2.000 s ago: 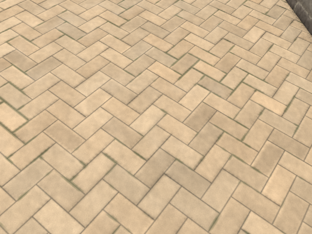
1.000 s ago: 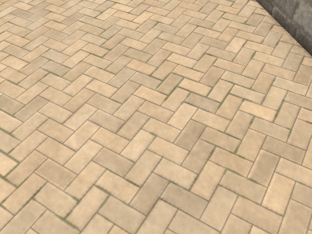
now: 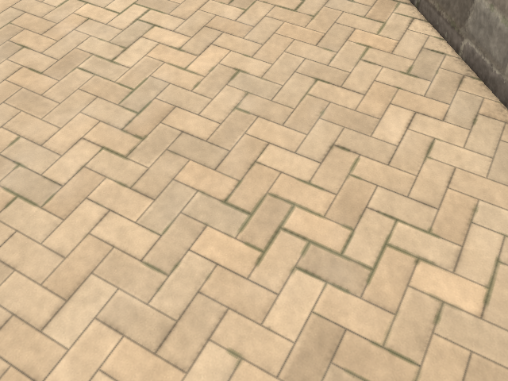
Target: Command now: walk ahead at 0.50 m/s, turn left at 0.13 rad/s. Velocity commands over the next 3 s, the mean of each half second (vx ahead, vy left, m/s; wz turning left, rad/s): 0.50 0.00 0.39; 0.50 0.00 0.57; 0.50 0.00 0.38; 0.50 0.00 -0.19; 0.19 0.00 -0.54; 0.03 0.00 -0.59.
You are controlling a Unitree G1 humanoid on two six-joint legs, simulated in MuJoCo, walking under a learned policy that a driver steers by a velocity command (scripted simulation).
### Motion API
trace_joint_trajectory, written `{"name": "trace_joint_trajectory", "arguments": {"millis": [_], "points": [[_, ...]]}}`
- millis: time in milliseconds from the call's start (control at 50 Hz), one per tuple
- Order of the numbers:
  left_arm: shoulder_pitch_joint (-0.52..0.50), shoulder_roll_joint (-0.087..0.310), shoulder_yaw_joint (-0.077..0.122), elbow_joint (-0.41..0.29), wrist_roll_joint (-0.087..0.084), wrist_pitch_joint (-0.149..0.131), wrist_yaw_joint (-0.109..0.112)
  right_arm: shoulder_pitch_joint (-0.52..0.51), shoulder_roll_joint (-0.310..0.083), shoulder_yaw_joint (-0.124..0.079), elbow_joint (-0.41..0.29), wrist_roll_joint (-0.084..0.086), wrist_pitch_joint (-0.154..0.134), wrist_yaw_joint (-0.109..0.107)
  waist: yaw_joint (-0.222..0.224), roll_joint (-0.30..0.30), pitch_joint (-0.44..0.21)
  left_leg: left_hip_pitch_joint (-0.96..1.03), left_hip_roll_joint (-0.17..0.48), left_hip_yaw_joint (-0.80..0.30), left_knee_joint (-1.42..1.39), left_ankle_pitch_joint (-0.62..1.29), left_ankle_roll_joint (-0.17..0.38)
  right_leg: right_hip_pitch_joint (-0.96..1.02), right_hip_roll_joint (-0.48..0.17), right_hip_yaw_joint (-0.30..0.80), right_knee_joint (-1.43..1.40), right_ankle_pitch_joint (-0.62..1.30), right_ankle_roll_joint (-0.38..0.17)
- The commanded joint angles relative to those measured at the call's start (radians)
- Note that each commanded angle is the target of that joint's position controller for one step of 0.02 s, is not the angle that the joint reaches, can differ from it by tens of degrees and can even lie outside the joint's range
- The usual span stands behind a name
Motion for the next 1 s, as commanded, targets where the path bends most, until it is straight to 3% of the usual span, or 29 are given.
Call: {"name": "trace_joint_trajectory", "arguments": {"millis": [20,40,60,140,240,320,380,420,440,460,480,500,520,540,560,580,620,680,740,840,900,940,980,1000], "points": [[0.137,0.068,0.019,0.019,-0.009,-0.013,0.005,-0.007,-0.084,-0.026,-0.062,-0.014,-0.002,0.006,0.039,-0.037,-0.041,-0.330,0.097,-0.069,0.102,0.109,0.006,0.268,-0.314,0.359,-0.327,0.079,-0.117],[0.145,0.042,0.010,0.032,-0.010,-0.019,0.010,0.017,-0.063,-0.023,-0.054,-0.024,0.014,0.014,0.016,-0.055,-0.036,-0.286,0.107,-0.069,0.071,0.125,-0.004,0.218,-0.286,0.291,-0.350,0.102,-0.091],[0.174,0.044,0.009,0.046,-0.010,-0.029,0.012,0.021,-0.051,-0.024,-0.054,-0.026,0.026,0.021,0.010,-0.065,-0.037,-0.270,0.104,-0.063,0.061,0.135,-0.010,0.200,-0.279,0.257,-0.361,0.140,-0.084],[0.244,0.085,0.017,0.069,-0.011,-0.049,0.016,-0.102,-0.049,-0.027,-0.104,-0.026,0.052,0.036,0.009,-0.065,0.006,-0.392,0.125,-0.043,-0.010,0.257,-0.029,0.208,-0.261,0.131,-0.405,0.212,-0.063],[0.296,0.081,0.009,0.077,-0.013,-0.049,0.024,-0.294,-0.034,-0.013,-0.180,-0.018,0.044,0.048,0.046,-0.069,0.034,-0.418,0.110,0.028,-0.282,0.421,-0.037,0.259,-0.229,0.001,-0.401,0.346,-0.026],[0.374,0.098,0.011,0.102,-0.010,-0.039,0.040,-0.405,-0.033,-0.004,-0.232,-0.023,0.042,0.052,0.080,-0.070,0.045,-0.411,0.083,0.105,-0.436,0.402,-0.004,0.396,-0.269,-0.050,-0.358,0.475,-0.023],[0.365,0.125,0.017,0.103,-0.005,-0.025,0.053,-0.373,-0.054,-0.014,-0.237,-0.027,0.042,0.049,0.047,-0.096,0.008,-0.326,0.023,0.149,-0.481,0.276,0.050,0.485,-0.294,-0.097,-0.221,0.810,-0.014],[0.343,0.154,0.027,0.093,0.001,-0.009,0.056,-0.247,-0.086,-0.032,-0.205,-0.030,0.041,0.044,-0.011,-0.118,-0.068,-0.184,-0.043,0.172,-0.501,0.176,0.100,0.500,-0.303,-0.121,0.000,0.995,-0.014],[0.333,0.166,0.031,0.082,0.000,-0.001,0.052,-0.133,-0.113,-0.048,-0.171,-0.035,0.035,0.041,-0.059,-0.109,-0.132,-0.038,-0.068,0.158,-0.561,0.176,0.129,0.448,-0.299,-0.128,0.185,0.928,-0.007],[0.305,0.167,0.031,0.054,-0.007,0.000,0.046,0.012,-0.178,-0.076,-0.135,-0.049,0.030,0.030,-0.134,-0.045,-0.209,0.194,0.017,0.011,-0.636,0.150,0.183,0.260,-0.274,-0.137,0.465,0.678,0.022],[0.349,0.047,0.010,-0.012,-0.019,-0.006,0.022,0.009,-0.289,-0.103,-0.150,-0.049,0.033,0.018,-0.057,0.191,-0.290,0.511,0.335,-0.496,-0.670,0.199,0.334,-0.187,-0.086,-0.116,0.841,-0.260,0.078],[0.228,0.126,0.025,-0.057,-0.017,-0.019,0.014,0.039,-0.294,-0.105,-0.153,-0.017,0.050,0.018,-0.098,0.102,-0.327,0.542,0.378,-0.754,-0.811,0.166,0.387,-0.358,-0.004,0.107,0.973,-0.349,0.084],[0.150,0.122,0.021,-0.087,-0.021,-0.034,0.010,-0.030,-0.261,-0.096,-0.151,-0.011,0.054,0.008,-0.068,0.045,-0.168,0.437,0.359,-0.585,-0.835,0.199,0.342,-0.448,-0.085,0.150,0.924,-0.239,0.073],[0.150,0.125,0.020,-0.085,-0.022,-0.044,0.011,-0.078,-0.204,-0.083,-0.156,-0.006,0.050,0.007,-0.028,-0.026,-0.097,0.306,0.320,-0.490,-0.856,0.304,0.293,-0.395,-0.120,0.145,0.823,-0.163,0.073],[0.161,0.122,0.023,-0.074,-0.013,-0.037,0.014,-0.124,-0.172,-0.075,-0.164,-0.005,0.042,0.004,0.017,-0.067,-0.053,0.201,0.266,-0.403,-0.867,0.421,0.251,-0.327,-0.143,0.144,0.746,-0.143,0.083],[0.181,0.114,0.022,-0.076,0.007,-0.016,0.013,-0.146,-0.150,-0.066,-0.167,0.002,0.034,0.000,0.049,-0.061,-0.053,0.132,0.220,-0.337,-0.875,0.505,0.231,-0.258,-0.154,0.147,0.697,-0.140,0.101],[0.192,0.093,0.019,-0.085,0.022,0.021,0.005,-0.126,-0.159,-0.063,-0.165,0.009,0.012,0.002,0.069,-0.038,-0.069,0.090,0.179,-0.283,-0.877,0.607,0.221,-0.214,-0.154,0.134,0.627,-0.144,0.128],[0.097,0.087,0.016,-0.132,0.021,0.043,-0.002,-0.068,-0.199,-0.072,-0.161,0.008,0.004,0.005,0.050,-0.003,-0.046,0.065,0.140,-0.258,-0.897,0.607,0.196,-0.263,-0.153,0.107,0.509,-0.049,0.157],[-0.033,0.098,0.014,-0.183,0.016,0.047,-0.004,0.002,-0.197,-0.071,-0.160,0.006,0.010,0.006,0.001,0.026,-0.029,0.113,0.125,-0.279,-0.895,0.594,0.157,-0.331,-0.142,0.105,0.377,0.062,0.166],[-0.187,0.101,0.000,-0.250,0.008,0.039,-0.012,0.090,-0.203,-0.071,-0.161,-0.002,0.017,-0.002,-0.058,0.048,-0.026,0.241,0.131,-0.324,-0.844,0.649,0.142,-0.372,-0.098,0.111,0.211,0.135,0.152],[-0.238,0.113,-0.006,-0.288,0.001,0.025,-0.015,0.106,-0.217,-0.073,-0.169,-0.012,0.020,-0.010,-0.067,0.063,-0.020,0.288,0.151,-0.363,-0.794,0.714,0.135,-0.332,-0.067,0.116,0.113,0.114,0.128],[-0.163,0.136,-0.002,-0.281,-0.004,0.015,-0.010,0.055,-0.236,-0.078,-0.188,-0.014,0.018,-0.017,-0.015,0.076,-0.032,0.247,0.152,-0.374,-0.744,0.777,0.099,-0.173,-0.044,0.125,0.027,0.071,0.101],[0.068,0.187,0.020,-0.215,-0.006,-0.001,0.009,-0.007,-0.258,-0.082,-0.207,-0.009,0.008,-0.004,0.095,0.044,-0.139,0.162,0.090,-0.339,-0.519,0.927,0.051,0.164,-0.004,0.107,-0.054,0.052,0.061],[0.218,0.235,0.035,-0.196,0.011,-0.013,0.025,-0.014,-0.224,-0.073,-0.225,0.003,-0.002,0.008,0.160,-0.012,-0.251,0.038,0.031,-0.302,-0.291,0.749,0.030,0.407,-0.132,0.224,-0.078,-0.021,0.023]]}}
Next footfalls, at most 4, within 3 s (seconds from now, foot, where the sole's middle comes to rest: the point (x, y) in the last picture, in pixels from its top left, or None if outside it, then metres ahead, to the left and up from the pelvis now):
0.46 left None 0.38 0.12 -0.77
1.00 right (226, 281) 0.74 0.10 -0.77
1.50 left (113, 277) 0.77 0.42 -0.77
2.04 right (115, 185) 1.11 0.47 -0.77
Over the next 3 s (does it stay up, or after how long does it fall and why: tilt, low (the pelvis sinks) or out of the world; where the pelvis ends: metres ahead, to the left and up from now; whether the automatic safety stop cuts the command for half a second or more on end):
stays up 1.06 0.55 0.01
